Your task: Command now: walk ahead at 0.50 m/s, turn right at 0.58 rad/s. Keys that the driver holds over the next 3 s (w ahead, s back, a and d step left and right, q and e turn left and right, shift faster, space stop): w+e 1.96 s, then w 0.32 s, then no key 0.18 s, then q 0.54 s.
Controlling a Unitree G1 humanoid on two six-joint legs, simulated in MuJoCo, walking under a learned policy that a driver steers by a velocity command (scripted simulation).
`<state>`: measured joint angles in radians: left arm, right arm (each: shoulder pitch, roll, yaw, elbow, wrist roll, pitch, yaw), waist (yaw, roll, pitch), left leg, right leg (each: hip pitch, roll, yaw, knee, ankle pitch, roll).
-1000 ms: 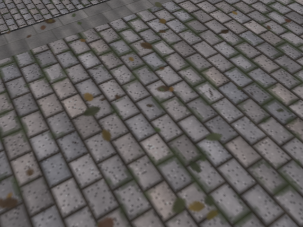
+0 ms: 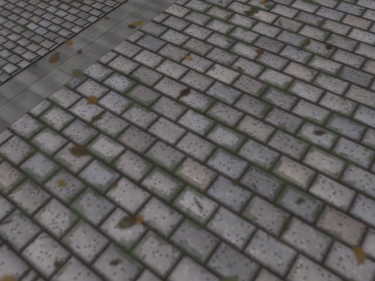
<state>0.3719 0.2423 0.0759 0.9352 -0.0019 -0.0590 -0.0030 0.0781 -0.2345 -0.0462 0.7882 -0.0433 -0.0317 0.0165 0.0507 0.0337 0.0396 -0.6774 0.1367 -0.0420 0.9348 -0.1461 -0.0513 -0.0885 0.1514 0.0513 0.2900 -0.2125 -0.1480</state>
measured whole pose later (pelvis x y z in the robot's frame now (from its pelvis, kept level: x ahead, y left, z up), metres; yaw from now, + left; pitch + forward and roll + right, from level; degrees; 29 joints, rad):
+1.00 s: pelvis +0.49 -0.13 +0.00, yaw -36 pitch +1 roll +0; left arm 0.33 0.27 0.06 0.78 0.00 -0.03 -0.01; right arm 0.19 -0.28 -0.04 0.72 -0.05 -0.02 0.02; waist 0.01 0.04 0.05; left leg -0.60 0.13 -0.01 1.07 -0.30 -0.04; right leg -0.20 0.13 0.03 0.36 -0.18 -0.13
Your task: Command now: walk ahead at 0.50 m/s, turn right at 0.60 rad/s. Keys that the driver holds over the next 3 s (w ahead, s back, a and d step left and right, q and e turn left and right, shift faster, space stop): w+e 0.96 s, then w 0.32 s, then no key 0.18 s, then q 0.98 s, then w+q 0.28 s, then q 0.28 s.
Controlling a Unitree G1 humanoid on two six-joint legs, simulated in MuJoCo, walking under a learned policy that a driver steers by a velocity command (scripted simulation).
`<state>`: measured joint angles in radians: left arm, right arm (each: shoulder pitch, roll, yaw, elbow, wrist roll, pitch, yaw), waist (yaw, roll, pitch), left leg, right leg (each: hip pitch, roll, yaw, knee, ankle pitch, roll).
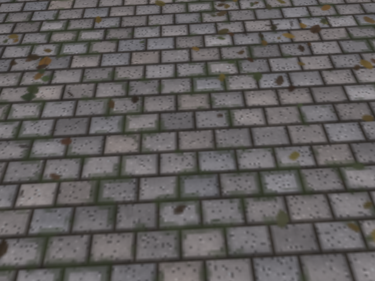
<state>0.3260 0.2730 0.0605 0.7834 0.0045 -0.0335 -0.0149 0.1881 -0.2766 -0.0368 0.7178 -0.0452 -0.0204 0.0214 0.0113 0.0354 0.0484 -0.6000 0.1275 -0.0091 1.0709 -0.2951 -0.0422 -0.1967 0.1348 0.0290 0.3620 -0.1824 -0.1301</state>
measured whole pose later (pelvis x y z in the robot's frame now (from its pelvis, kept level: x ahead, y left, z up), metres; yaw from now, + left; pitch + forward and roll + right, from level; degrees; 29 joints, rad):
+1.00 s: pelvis +0.51 -0.11 -0.01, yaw -35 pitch +1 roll +0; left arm 0.24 0.28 0.06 0.76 0.01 -0.02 -0.01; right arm 0.24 -0.27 -0.03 0.73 -0.04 -0.04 0.01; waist -0.02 0.02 0.07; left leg -0.46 0.10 0.01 1.17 -0.37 -0.02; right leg -0.29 0.13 -0.01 0.46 -0.18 -0.13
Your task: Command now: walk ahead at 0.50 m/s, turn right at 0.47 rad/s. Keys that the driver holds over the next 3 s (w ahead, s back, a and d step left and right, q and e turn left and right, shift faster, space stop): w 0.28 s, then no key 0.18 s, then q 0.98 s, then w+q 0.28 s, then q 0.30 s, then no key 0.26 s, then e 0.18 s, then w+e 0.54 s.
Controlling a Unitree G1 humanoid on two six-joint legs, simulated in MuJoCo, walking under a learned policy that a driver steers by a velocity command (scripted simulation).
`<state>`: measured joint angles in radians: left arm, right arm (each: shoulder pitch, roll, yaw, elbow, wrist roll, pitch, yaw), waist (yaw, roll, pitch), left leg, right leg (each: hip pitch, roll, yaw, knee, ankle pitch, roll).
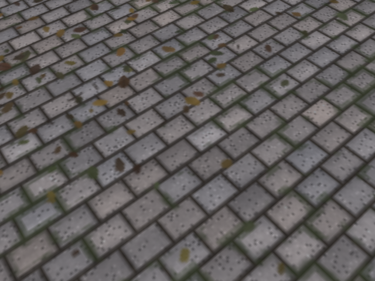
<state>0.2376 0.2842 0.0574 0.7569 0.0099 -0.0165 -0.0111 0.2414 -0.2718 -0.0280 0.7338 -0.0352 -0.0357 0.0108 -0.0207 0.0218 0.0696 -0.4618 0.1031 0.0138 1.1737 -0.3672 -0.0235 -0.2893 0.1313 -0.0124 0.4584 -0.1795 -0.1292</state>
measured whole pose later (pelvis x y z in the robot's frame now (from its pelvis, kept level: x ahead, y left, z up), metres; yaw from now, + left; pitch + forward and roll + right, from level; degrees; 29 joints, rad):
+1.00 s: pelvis +0.32 +0.01 +0.01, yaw +10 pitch +0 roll +1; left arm 0.19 0.24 0.02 0.82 0.02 0.01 0.05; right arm 0.23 -0.31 -0.08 0.80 -0.02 0.06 0.00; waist -0.03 0.05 0.04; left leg -0.47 -0.09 -0.05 0.97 -0.45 0.01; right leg -0.23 0.01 -0.03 0.44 -0.22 -0.04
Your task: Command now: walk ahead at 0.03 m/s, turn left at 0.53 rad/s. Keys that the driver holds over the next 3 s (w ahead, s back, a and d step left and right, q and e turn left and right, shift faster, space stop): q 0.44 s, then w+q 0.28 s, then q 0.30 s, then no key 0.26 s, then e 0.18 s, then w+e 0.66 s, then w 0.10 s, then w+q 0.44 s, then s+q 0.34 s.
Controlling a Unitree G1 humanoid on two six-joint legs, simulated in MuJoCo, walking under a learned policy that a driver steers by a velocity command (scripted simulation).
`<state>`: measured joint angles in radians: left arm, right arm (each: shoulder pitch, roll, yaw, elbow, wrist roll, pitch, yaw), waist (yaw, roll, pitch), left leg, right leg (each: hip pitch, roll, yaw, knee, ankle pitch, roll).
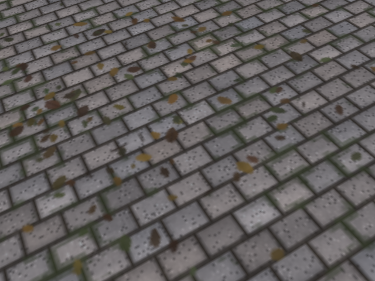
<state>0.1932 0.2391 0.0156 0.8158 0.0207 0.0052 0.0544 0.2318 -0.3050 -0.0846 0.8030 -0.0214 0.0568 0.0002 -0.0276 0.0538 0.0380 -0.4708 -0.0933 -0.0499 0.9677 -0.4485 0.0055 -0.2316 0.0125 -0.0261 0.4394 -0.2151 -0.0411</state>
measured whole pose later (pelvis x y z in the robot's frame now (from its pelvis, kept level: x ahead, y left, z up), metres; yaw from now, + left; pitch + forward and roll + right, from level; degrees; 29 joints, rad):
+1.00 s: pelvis +0.08 +0.05 +0.00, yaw +36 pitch +0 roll +0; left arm 0.17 0.25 0.02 0.72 0.02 -0.02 0.03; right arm 0.29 -0.34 -0.08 0.77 -0.03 0.03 0.02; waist -0.03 0.06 0.05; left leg -0.42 -0.09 -0.07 1.02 -0.46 0.01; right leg -0.22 0.01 -0.03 0.43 -0.22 -0.03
